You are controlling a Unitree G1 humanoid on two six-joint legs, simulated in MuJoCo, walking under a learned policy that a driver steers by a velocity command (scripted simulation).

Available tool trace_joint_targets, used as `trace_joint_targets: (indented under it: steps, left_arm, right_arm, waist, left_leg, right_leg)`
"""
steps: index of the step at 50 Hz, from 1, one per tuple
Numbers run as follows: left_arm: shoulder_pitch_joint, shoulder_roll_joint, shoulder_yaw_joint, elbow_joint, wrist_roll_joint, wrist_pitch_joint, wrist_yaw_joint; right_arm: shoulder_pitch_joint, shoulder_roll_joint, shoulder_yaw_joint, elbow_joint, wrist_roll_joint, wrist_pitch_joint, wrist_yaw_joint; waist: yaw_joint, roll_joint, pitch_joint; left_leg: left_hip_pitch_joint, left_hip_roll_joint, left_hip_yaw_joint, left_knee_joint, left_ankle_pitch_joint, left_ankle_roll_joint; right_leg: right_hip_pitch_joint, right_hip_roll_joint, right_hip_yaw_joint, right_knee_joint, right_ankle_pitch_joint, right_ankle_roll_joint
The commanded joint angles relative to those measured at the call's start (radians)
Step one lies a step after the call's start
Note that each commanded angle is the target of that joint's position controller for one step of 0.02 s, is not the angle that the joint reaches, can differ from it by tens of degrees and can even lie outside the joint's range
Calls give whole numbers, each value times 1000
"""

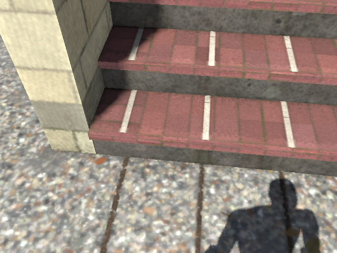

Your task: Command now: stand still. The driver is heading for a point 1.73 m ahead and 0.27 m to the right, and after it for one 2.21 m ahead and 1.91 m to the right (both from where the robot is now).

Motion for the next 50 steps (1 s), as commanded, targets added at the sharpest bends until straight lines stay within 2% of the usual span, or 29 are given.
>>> trace_joint_targets:
  steps: [1, 26, 27, 29, 30, 32, 36, 38, 39, 40, 41, 42, 43, 44, 45, 46, 47, 48, 49, 50]
  left_arm:
    - [47, 99, 14, -19, 0, -5, 3]
    - [103, 69, 7, -15, -3, -6, 6]
    - [123, 56, 4, -4, -2, -5, 6]
    - [128, 80, 14, -6, -13, -2, 11]
    - [121, 86, 16, -15, -15, -7, 12]
    - [126, 74, 16, -26, -21, -30, 5]
    - [127, 52, 16, -47, -28, -77, -16]
    - [91, 33, 12, -72, -30, -102, -27]
    - [72, 18, 9, -87, -32, -115, -33]
    - [70, 10, 7, -99, -34, -129, -39]
    - [83, 13, 7, -101, -34, -140, -45]
    - [147, 24, 12, -82, -33, -148, -52]
    - [291, 56, 27, -31, -37, -154, -58]
    - [503, 170, 69, 36, -38, -155, -60]
    - [606, 214, 74, 55, -24, -142, -64]
    - [520, 131, 46, 28, -7, -136, -59]
    - [447, 106, 35, 4, 1, -129, -55]
    - [403, 101, 24, -9, 1, -121, -53]
    - [372, 83, 12, -14, -2, -110, -52]
    - [350, 54, 2, -18, -2, -98, -49]
  right_arm:
    - [53, -95, -14, -17, 0, -6, -4]
    - [126, -61, -9, -3, 3, -7, -9]
    - [148, -47, -6, 8, 2, -6, -9]
    - [148, -73, -17, 3, 13, -2, -15]
    - [143, -78, -19, -8, 15, -6, -16]
    - [152, -68, -20, -19, 22, -28, -11]
    - [197, -74, -28, -26, 32, -67, 6]
    - [250, -104, -38, -20, 39, -81, 13]
    - [278, -128, -45, -16, 41, -86, 16]
    - [281, -155, -52, -21, 43, -89, 18]
    - [256, -158, -53, -33, 43, -92, 19]
    - [203, -151, -53, -54, 40, -94, 19]
    - [94, -133, -48, -99, 36, -97, 22]
    - [-26, -93, -38, -161, 29, -115, 27]
    - [-3, -49, -29, -174, 17, -141, 31]
    - [-26, -74, -32, -183, 37, -151, 41]
    - [-77, -72, -31, -206, 57, -154, 48]
    - [-112, -65, -31, -228, 61, -154, 51]
    - [-122, -64, -36, -237, 48, -152, 52]
    - [-112, -54, -37, -243, 39, -144, 56]
  waist:
    - [0, -2, 13]
    - [-1, 0, 28]
    - [-1, 0, 3]
    - [-1, 3, 50]
    - [-2, 1, 95]
    - [-3, 4, 136]
    - [-16, 42, 118]
    - [-37, 102, 121]
    - [-42, 152, 119]
    - [-31, 194, 125]
    - [-10, 194, 131]
    - [33, 174, 114]
    - [107, 102, 75]
    - [194, -138, 3]
    - [189, -365, -58]
    - [137, -222, -8]
    - [114, -130, 59]
    - [93, -60, 87]
    - [69, -31, 96]
    - [44, -43, 92]
  left_leg:
    - [-64, 3, 8, -99, 111, 19]
    - [-77, 1, 16, -93, 104, 14]
    - [-67, -8, 27, -99, 8, 16]
    - [-124, -28, 34, -79, -309, 47]
    - [-167, -18, 17, -81, -413, 66]
    - [-201, 18, -31, -83, -441, 97]
    - [-144, 65, -120, -103, -422, 144]
    - [-62, 124, -234, -165, -431, 190]
    - [-18, 180, -331, -212, -426, 223]
    - [8, 241, -423, -234, -362, 254]
    - [0, 264, -442, -206, -226, 259]
    - [-41, 242, -379, -138, -70, 236]
    - [-152, 157, -235, 10, 100, 181]
    - [-405, -12, 2, 395, 326, 86]
    - [-678, -86, 42, 698, -162, 39]
    - [-779, -27, -49, 828, -243, 70]
    - [-866, 7, -44, 928, -212, 90]
    - [-921, 47, -21, 928, -152, 102]
    - [-913, 82, 0, 876, -96, 107]
    - [-852, 102, 22, 815, -53, 102]
  right_leg:
    - [21, 2, -11, -82, 106, -20]
    - [5, 8, -11, -79, 96, -25]
    - [16, 19, -22, -83, -5, -27]
    - [-42, 42, -32, -64, -338, -53]
    - [-90, 32, -13, -68, -445, -71]
    - [-124, 3, 28, -62, -464, -97]
    - [-156, 7, 34, 4, -375, -113]
    - [-226, 37, -10, 93, -282, -107]
    - [-261, 54, -43, 163, -216, -106]
    - [-285, 53, -59, 198, -168, -114]
    - [-263, 45, -53, 176, -135, -125]
    - [-167, 46, -46, 117, -98, -130]
    - [27, 38, 1, 41, 17, -142]
    - [363, -73, 241, -96, 174, -203]
    - [580, -286, 583, -204, 370, -277]
    - [540, -338, 617, -203, 364, -294]
    - [513, -338, 535, -204, 403, -299]
    - [494, -322, 441, -233, 416, -292]
    - [459, -291, 353, -266, 430, -260]
    - [401, -250, 277, -302, 421, -227]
